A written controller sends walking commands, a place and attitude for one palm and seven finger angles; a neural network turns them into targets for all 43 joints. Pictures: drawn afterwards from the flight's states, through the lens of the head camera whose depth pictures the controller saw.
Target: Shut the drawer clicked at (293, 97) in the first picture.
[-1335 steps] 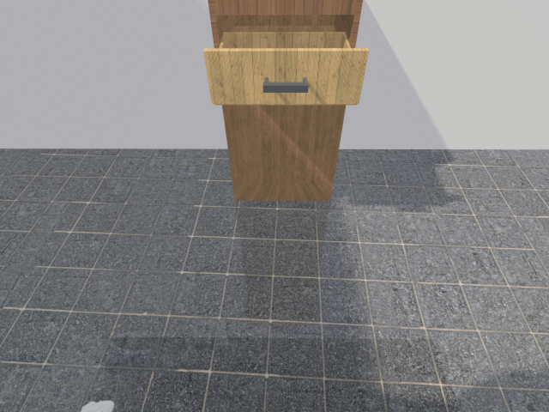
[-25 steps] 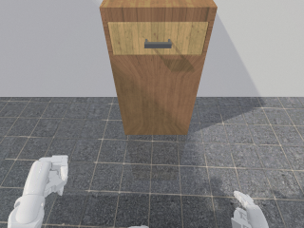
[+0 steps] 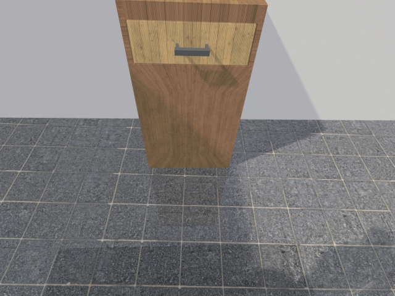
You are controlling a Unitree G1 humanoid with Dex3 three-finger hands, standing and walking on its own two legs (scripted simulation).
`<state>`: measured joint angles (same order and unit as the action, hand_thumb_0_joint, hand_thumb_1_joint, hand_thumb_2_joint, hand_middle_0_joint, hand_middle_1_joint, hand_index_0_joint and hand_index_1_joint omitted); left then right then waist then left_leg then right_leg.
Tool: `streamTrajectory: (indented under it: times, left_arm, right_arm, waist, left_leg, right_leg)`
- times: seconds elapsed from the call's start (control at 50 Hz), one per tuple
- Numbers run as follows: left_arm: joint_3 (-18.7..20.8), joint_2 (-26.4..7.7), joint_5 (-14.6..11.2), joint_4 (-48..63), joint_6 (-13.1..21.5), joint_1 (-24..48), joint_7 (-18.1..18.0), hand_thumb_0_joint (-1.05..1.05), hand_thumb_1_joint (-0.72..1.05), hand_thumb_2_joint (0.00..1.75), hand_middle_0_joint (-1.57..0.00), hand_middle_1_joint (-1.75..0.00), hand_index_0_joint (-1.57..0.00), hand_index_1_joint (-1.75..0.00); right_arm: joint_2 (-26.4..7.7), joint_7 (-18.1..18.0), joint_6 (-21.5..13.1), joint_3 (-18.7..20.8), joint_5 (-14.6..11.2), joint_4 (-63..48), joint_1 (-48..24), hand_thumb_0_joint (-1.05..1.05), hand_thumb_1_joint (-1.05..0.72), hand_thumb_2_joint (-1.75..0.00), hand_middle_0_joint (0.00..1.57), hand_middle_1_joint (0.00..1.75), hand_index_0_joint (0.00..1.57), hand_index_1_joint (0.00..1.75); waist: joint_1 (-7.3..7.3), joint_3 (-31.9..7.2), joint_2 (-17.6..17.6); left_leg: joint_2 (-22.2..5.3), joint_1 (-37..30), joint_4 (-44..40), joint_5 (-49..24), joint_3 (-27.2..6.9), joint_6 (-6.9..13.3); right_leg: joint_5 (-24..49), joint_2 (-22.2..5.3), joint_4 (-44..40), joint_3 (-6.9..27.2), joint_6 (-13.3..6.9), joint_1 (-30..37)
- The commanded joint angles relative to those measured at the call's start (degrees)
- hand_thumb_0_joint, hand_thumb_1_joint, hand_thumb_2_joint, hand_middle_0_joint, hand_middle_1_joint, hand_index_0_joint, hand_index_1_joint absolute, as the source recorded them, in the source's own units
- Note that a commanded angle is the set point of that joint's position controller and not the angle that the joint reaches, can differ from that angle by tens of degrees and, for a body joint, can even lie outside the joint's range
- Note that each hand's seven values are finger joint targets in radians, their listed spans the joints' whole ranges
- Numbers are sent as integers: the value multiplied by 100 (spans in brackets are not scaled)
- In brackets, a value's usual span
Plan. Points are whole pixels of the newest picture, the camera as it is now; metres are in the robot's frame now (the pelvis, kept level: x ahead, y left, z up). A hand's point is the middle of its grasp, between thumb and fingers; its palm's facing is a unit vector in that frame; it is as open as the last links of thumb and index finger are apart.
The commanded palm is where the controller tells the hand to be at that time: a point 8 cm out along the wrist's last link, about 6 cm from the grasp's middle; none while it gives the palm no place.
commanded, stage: let the arm hang, fingers relaxed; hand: left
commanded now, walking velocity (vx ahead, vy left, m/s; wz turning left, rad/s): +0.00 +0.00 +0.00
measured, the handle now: (192, 49) +0.91 +0.08 +0.03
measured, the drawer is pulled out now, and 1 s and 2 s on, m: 0.00 0.00 0.00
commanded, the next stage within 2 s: look to check the result in 0.48 s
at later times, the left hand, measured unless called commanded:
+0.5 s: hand out of the picture +0.04 +0.20 -0.16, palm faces -0.02 -0.96 -0.28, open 7.4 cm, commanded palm none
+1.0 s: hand out of the picture +0.07 +0.19 -0.16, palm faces -0.03 -0.96 -0.29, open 7.4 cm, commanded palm none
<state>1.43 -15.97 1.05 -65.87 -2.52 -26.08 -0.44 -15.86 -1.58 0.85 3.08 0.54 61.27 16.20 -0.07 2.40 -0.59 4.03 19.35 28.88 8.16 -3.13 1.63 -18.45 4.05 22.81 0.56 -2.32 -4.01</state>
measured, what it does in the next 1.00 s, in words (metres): stands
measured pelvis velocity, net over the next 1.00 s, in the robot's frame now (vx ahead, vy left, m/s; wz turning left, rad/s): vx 0.01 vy -0.03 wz -0.04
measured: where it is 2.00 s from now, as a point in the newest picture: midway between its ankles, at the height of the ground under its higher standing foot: outside the picture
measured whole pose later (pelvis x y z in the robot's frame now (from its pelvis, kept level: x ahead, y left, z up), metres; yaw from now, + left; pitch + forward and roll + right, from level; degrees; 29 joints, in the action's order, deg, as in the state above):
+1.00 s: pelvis +0.01 -0.03 +0.01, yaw -2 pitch -2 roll +0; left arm 1.3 -14.7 0.5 -64.5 0.5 -9.1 -1.4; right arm -16.0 -2.2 -0.3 0.7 0.8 65.0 7.1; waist -0.7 3.8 -0.7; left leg 2.5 13.5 23.3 8.2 -1.8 1.5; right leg -17.0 4.9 18.1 2.6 -3.8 0.7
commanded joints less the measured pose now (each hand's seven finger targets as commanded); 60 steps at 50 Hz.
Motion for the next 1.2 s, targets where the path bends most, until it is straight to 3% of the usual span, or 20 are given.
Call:
streamTrajectory:
  times: [0.0, 0.02, 0.04, 0.08, 0.12, 0.16, 0.26, 0.36, 0.44, 0.46, 0.58, 0.66, 0.9, 1.06, 1.18]
  left_arm:
    - [54, -601, -50, 384, 350, 731, -121, 0, 90, 90, -20, -30, -20, -30]
    - [28, -529, -51, 298, 332, 591, -125, 0, 90, 90, -20, -30, -20, -30]
    - [27, -575, -67, 205, 278, 571, -121, 0, 90, 90, -20, -30, -20, -30]
    - [44, -627, -58, 133, 213, 545, -117, 0, 90, 90, -20, -30, -20, -30]
    - [60, -634, -40, 116, 198, 596, -96, 0, 90, 90, -20, -30, -20, -30]
    - [77, -668, -21, 148, 204, 692, -74, 0, 90, 90, -20, -30, -20, -30]
    - [135, -743, -10, 308, 308, 1008, -54, 0, 90, 90, -20, -30, -20, -30]
    - [158, -768, -24, 436, 370, 1393, -73, 0, 90, 90, -20, -30, -20, -30]
    - [155, -802, -44, 439, 394, 1467, -92, 0, 90, 90, -20, -30, -20, -30]
    - [160, -813, -50, 423, 401, 1440, -95, 0, 90, 90, -20, -30, -20, -30]
    - [177, -904, -66, 376, 418, 1442, -147, 0, 90, 90, -20, -30, -20, -30]
    - [170, -897, -86, 345, 391, 1480, -155, 0, 90, 90, -20, -30, -20, -30]
    - [188, -931, -86, 359, 370, 1505, -201, 0, 90, 90, -20, -30, -20, -30]
    - [181, -894, -80, 410, 367, 1582, -180, 0, 90, 90, -20, -30, -20, -30]
    - [187, -914, -63, 438, 383, 1582, -167, 0, 90, 90, -20, -30, -20, -30]
  right_arm:
    - [-724, -90, -184, 63, -15, -109, -35, 0, -90, -90, 20, 30, 20, 30]
    - [-726, -139, -194, 10, -1, -84, -75, 0, -90, -90, 20, 30, 20, 30]
    - [-715, -139, -205, -17, -11, -43, -99, 0, -90, -90, 20, 30, 20, 30]
    - [-858, -124, -187, -15, 21, -7, -283, 0, -90, -90, 20, 30, 20, 30]
    - [-908, -104, -159, 11, 45, -15, -443, 0, -90, -90, 20, 30, 20, 30]
    - [-962, -76, -126, 49, 60, -7, -549, 0, -90, -90, 20, 30, 20, 30]
    - [-864, -21, -128, 82, 65, 33, -632, 0, -90, -90, 20, 30, 20, 30]
    - [-771, 1, -150, 77, 56, 108, -579, 0, -90, -90, 20, 30, 20, 30]
    - [-811, -10, -185, 36, 48, 150, -611, 0, -90, -90, 20, 30, 20, 30]
    - [-831, -17, -198, 29, 46, 152, -614, 0, -90, -90, 20, 30, 20, 30]
    - [-904, -55, -217, -5, 19, 157, -625, 0, -90, -90, 20, 30, 20, 30]
    - [-934, -73, -197, -34, 19, 185, -646, 0, -90, -90, 20, 30, 20, 30]
    - [-937, -108, -190, -55, 1, 130, -779, 0, -90, -90, 20, 30, 20, 30]
    - [-951, -100, -184, -54, 10, 98, -907, 0, -90, -90, 20, 30, 20, 30]
    - [-987, -89, -210, -45, 4, 68, -950, 0, -90, -90, 20, 30, 20, 30]
  waist:
    - [-203, 307, 33]
    - [-96, 240, 45]
    - [-75, 33, -196]
    - [49, 24, -313]
    - [98, 203, -94]
    - [110, 295, -147]
    - [31, 152, 134]
    - [-112, 210, 238]
    - [-109, 270, 73]
    - [-99, 134, 4]
    - [-69, -158, 197]
    - [-75, -130, 72]
    - [-49, -286, 251]
    - [-64, -240, 95]
    - [-47, -326, 198]
  left_leg:
    - [-835, -1210, -385, -742, -653, 165]
    - [-936, -1182, -530, -929, -780, 240]
    - [-990, -1171, -861, -684, -1108, 297]
    - [-1214, -922, -1429, 327, -1693, 372]
    - [-1219, -610, -1834, 1341, -1828, 352]
    - [-1096, -424, -2032, 1910, -1715, 268]
    - [-783, -651, -1675, 1155, -1152, 115]
    - [-725, -1036, -1180, 344, -853, 63]
    - [-811, -1066, -1073, -259, -830, 78]
    - [-835, -1107, -1059, -373, -839, 88]
    - [-840, -1187, -736, -1049, -613, 83]
    - [-849, -1181, -728, -984, -602, 70]
    - [-882, -1278, -489, -1494, -451, 111]
    - [-947, -1385, -618, -1402, -556, 125]
    - [-978, -1506, -674, -1555, -616, 149]
  right_leg:
    - [1136, -992, -453, 683, -357, -1241]
    - [1214, -872, -407, 633, -267, -1027]
    - [803, -804, -266, 538, -228, -838]
    - [-76, -649, -172, 521, -167, -649]
    - [-340, -644, -224, 491, -145, -599]
    - [-478, -635, -303, 510, -163, -598]
    - [-517, -771, -719, 668, -205, -704]
    - [-472, -918, -978, 780, -217, -1065]
    - [91, -915, -916, 779, -182, -954]
    - [248, -911, -879, 786, -173, -825]
    - [1638, -1005, -767, 760, 32, -369]
    - [1661, -1003, -762, 773, 45, -311]
    - [2709, -1034, -651, 719, 247, -35]
    - [2162, -987, -738, 756, 207, -139]
    - [2022, -966, -756, 735, 178, -139]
